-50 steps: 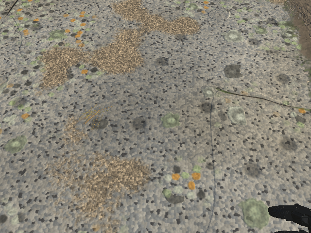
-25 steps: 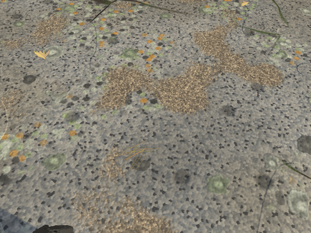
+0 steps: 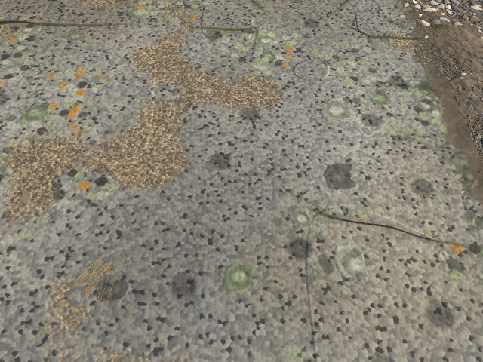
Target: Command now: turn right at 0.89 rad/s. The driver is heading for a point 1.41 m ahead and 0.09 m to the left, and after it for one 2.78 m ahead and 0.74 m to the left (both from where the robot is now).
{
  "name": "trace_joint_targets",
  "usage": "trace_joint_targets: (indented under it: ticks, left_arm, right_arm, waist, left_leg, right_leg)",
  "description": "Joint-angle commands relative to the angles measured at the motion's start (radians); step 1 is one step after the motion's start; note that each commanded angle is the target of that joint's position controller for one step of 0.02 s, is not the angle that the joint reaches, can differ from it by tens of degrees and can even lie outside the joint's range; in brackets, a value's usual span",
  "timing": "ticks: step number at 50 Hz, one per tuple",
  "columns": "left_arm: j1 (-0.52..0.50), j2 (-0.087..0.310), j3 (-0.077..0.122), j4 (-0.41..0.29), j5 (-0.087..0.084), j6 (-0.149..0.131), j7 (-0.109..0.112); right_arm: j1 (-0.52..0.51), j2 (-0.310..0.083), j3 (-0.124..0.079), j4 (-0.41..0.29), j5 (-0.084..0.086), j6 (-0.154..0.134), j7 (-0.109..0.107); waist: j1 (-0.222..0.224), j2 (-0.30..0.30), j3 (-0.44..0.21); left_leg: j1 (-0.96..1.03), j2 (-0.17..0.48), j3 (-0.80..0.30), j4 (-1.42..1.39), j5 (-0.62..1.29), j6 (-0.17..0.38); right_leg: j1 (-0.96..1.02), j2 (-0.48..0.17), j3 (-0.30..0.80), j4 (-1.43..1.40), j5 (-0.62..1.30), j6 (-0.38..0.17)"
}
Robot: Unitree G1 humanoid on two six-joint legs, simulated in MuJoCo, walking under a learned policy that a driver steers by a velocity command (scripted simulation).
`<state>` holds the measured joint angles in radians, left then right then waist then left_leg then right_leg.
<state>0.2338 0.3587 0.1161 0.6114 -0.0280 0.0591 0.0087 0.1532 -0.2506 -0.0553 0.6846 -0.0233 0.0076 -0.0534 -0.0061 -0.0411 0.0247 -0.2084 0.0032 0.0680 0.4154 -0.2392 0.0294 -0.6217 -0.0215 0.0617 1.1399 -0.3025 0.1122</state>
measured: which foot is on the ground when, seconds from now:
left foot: down 0.00-0.22, up 0.24-0.72, down 0.74-1.00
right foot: up 0.00-0.20, down 0.22-0.74, up 0.76-1.00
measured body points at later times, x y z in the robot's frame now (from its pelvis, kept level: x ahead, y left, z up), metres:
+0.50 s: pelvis +0.02 -0.07 -0.01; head +0.04 -0.08 +0.44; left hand +0.26 +0.12 -0.09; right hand +0.05 -0.36 -0.13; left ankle +0.05 +0.07 -0.69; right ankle +0.00 -0.16 -0.74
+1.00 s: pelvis +0.04 -0.01 +0.00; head +0.09 +0.04 +0.45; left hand +0.17 +0.32 -0.10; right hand +0.26 -0.26 -0.06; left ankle +0.03 +0.07 -0.74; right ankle +0.10 -0.18 -0.66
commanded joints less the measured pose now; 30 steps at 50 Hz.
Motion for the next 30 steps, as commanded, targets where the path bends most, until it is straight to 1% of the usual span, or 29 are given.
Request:
trace_joint_targets:
  ticks: [1, 3, 5, 6, 8, 9, 10, 11, 12, 13, 14, 15, 16, 17, 18, 19, 20, 22, 23, 24, 26, 28, 30]
  left_arm:
    - [-0.118, 0.006, -0.024, -0.137, 0.0, -0.017, -0.02]
    - [-0.128, 0.002, -0.03, -0.149, 0.003, -0.017, -0.03]
    - [-0.117, 0.016, -0.025, -0.144, 0.002, -0.011, -0.035]
    - [-0.116, 0.023, -0.021, -0.143, 0.001, -0.005, -0.036]
    - [-0.114, 0.033, -0.011, -0.144, -0.001, 0.01, -0.041]
    - [-0.092, 0.037, -0.004, -0.136, -0.002, 0.015, -0.042]
    - [-0.029, 0.052, 0.011, -0.111, 0.0, 0.015, -0.035]
    - [0.061, 0.126, 0.038, -0.089, 0.01, 0.01, -0.018]
    - [0.064, 0.252, 0.052, -0.12, 0.023, -0.002, 0.003]
    - [0.058, 0.189, 0.029, -0.135, 0.052, -0.028, -0.007]
    - [0.039, 0.124, 0.003, -0.115, 0.057, -0.045, -0.016]
    - [-0.023, 0.067, -0.014, -0.091, 0.041, -0.054, -0.013]
    - [-0.078, 0.018, -0.034, -0.085, 0.029, -0.056, -0.009]
    - [-0.128, -0.009, -0.05, -0.072, 0.033, -0.06, -0.006]
    - [-0.152, -0.02, -0.056, -0.061, 0.049, -0.066, -0.003]
    - [-0.168, -0.019, -0.055, -0.053, 0.062, -0.072, 0.001]
    - [-0.182, 0.0, -0.049, -0.05, 0.066, -0.074, 0.006]
    - [-0.155, 0.058, -0.028, -0.03, 0.06, -0.065, 0.02]
    - [-0.136, 0.068, -0.023, -0.02, 0.055, -0.058, 0.026]
    - [-0.126, 0.065, -0.021, -0.012, 0.052, -0.053, 0.029]
    - [-0.126, 0.053, -0.021, -0.001, 0.049, -0.05, 0.032]
    - [-0.14, 0.051, -0.016, 0.006, 0.048, -0.051, 0.03]
    - [-0.153, 0.059, -0.008, 0.009, 0.045, -0.051, 0.027]
  right_arm:
    - [0.028, -0.187, -0.05, -0.051, 0.0, 0.003, -0.002]
    - [0.02, -0.218, -0.062, -0.05, 0.005, 0.006, 0.008]
    - [-0.001, -0.235, -0.071, -0.049, 0.014, 0.003, 0.019]
    - [-0.004, -0.239, -0.075, -0.045, 0.023, -0.001, 0.026]
    - [-0.008, -0.236, -0.081, -0.037, 0.045, -0.013, 0.039]
    - [-0.017, -0.229, -0.082, -0.033, 0.055, -0.018, 0.042]
    - [-0.011, -0.207, -0.079, -0.021, 0.063, -0.022, 0.045]
    - [0.045, -0.173, -0.067, -0.006, 0.051, -0.032, 0.05]
    - [0.044, -0.085, -0.027, -0.07, -0.016, -0.039, 0.058]
    - [-0.019, -0.145, -0.039, -0.061, -0.002, -0.041, 0.054]
    - [-0.065, -0.188, -0.049, -0.054, 0.04, -0.029, 0.047]
    - [-0.049, -0.162, -0.042, -0.038, 0.047, -0.02, 0.039]
    - [-0.025, -0.15, -0.036, -0.01, 0.036, -0.008, 0.03]
    - [0.024, -0.14, -0.034, 0.016, 0.028, 0.004, 0.029]
    - [0.07, -0.132, -0.032, 0.038, 0.031, 0.013, 0.031]
    - [0.089, -0.125, -0.029, 0.043, 0.038, 0.018, 0.032]
    - [0.077, -0.13, -0.027, 0.033, 0.042, 0.019, 0.032]
    - [0.033, -0.151, -0.029, -0.003, 0.043, 0.023, 0.031]
    - [0.024, -0.158, -0.03, -0.017, 0.044, 0.027, 0.032]
    - [0.019, -0.158, -0.032, -0.029, 0.045, 0.032, 0.034]
    - [0.015, -0.145, -0.033, -0.048, 0.044, 0.041, 0.038]
    - [0.015, -0.127, -0.032, -0.066, 0.042, 0.046, 0.044]
    - [0.019, -0.113, -0.032, -0.083, 0.042, 0.047, 0.053]
  waist:
    - [-0.061, 0.172, -0.05]
    - [-0.06, 0.182, -0.061]
    - [-0.047, 0.197, -0.069]
    - [-0.042, 0.207, -0.072]
    - [-0.028, 0.218, -0.083]
    - [-0.005, 0.213, -0.094]
    - [0.032, 0.177, -0.118]
    - [0.063, 0.032, -0.165]
    - [0.014, -0.318, -0.213]
    - [0.1, -0.218, -0.357]
    - [0.105, -0.108, -0.303]
    - [0.06, -0.085, -0.236]
    - [0.032, -0.057, -0.205]
    - [-0.006, -0.068, -0.187]
    - [-0.028, -0.077, -0.176]
    - [-0.032, -0.082, -0.16]
    - [-0.024, -0.09, -0.136]
    - [0.01, -0.099, -0.095]
    - [0.021, -0.092, -0.082]
    - [0.029, -0.083, -0.066]
    - [0.033, -0.071, -0.04]
    - [0.028, -0.063, -0.033]
    - [0.023, -0.061, -0.05]
  left_leg:
    - [0.209, 0.266, -0.131, -0.087, 0.43, 0.201]
    - [0.184, 0.287, -0.084, -0.078, 0.452, 0.196]
    - [0.145, 0.296, -0.032, -0.061, 0.471, 0.177]
    - [0.141, 0.305, -0.015, -0.044, 0.481, 0.165]
    - [0.154, 0.327, 0.009, 0.008, 0.485, 0.131]
    - [0.145, 0.326, 0.036, 0.062, 0.476, 0.1]
    - [0.09, 0.297, 0.088, 0.174, 0.458, 0.051]
    - [-0.118, 0.218, 0.133, 0.384, 0.326, -0.025]
    - [-0.498, 0.087, 0.135, 0.726, -0.451, -0.112]
    - [-0.536, 0.055, -0.051, 0.882, -0.483, -0.125]
    - [-0.512, 0.089, -0.08, 0.902, -0.403, -0.107]
    - [-0.509, 0.107, -0.087, 0.825, -0.33, -0.091]
    - [-0.466, 0.123, -0.095, 0.763, -0.265, -0.095]
    - [-0.358, 0.114, -0.086, 0.731, -0.186, -0.105]
    - [-0.275, 0.097, -0.081, 0.697, -0.135, -0.112]
    - [-0.234, 0.085, -0.086, 0.637, -0.111, -0.118]
    - [-0.221, 0.079, -0.081, 0.585, -0.098, -0.12]
    - [-0.274, 0.078, -0.066, 0.558, -0.117, -0.119]
    - [-0.307, 0.087, -0.068, 0.562, -0.133, -0.117]
    - [-0.337, 0.097, -0.072, 0.567, -0.146, -0.115]
    - [-0.375, 0.114, -0.073, 0.566, -0.164, -0.112]
    - [-0.37, 0.121, -0.06, 0.54, -0.178, -0.105]
    - [-0.334, 0.116, -0.032, 0.489, -0.185, -0.092]
  right_leg:
    - [-0.127, -0.055, -0.055, -0.107, -0.006, 0.023]
    - [-0.047, -0.064, -0.085, -0.197, -0.017, 0.006]
    - [0.049, -0.049, -0.127, -0.284, -0.016, -0.018]
    - [0.084, -0.041, -0.143, -0.327, -0.019, -0.033]
    - [0.152, -0.027, -0.156, -0.436, -0.017, -0.072]
    - [0.218, -0.012, -0.165, -0.526, 0.021, -0.099]
    - [0.35, 0.021, -0.166, -0.639, 0.112, -0.137]
    - [0.62, -0.016, -0.034, -0.728, 0.409, -0.2]
    - [0.855, -0.33, 0.361, -0.646, 0.966, -0.355]
    - [0.777, -0.441, 0.426, -0.695, 0.943, -0.508]
    - [0.711, -0.376, 0.281, -0.71, 0.839, -0.465]
    - [0.648, -0.299, 0.19, -0.714, 0.692, -0.393]
    - [0.59, -0.255, 0.13, -0.725, 0.607, -0.346]
    - [0.49, -0.227, 0.059, -0.743, 0.624, -0.331]
    - [0.426, -0.208, 0.003, -0.763, 0.619, -0.325]
    - [0.398, -0.201, -0.036, -0.78, 0.579, -0.321]
    - [0.388, -0.201, -0.055, -0.791, 0.53, -0.319]
    - [0.421, -0.252, -0.025, -0.819, 0.438, -0.345]
    - [0.443, -0.282, -0.003, -0.833, 0.383, -0.359]
    - [0.46, -0.305, 0.012, -0.845, 0.329, -0.368]
    - [0.481, -0.331, 0.017, -0.861, 0.272, -0.373]
    - [0.49, -0.337, -0.015, -0.857, 0.297, -0.368]
    - [0.504, -0.337, -0.06, -0.832, 0.377, -0.356]
Next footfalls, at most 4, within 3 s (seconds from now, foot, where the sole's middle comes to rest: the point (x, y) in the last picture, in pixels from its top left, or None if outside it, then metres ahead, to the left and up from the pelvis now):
0.22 right None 0.04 -0.17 -0.78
0.74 left None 0.07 0.07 -0.78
1.26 right None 0.20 -0.11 -0.78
1.58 left None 0.09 0.10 -0.78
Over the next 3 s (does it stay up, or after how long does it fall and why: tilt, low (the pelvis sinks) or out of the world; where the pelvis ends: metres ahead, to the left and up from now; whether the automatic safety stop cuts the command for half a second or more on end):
stays up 0.79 -0.12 -0.01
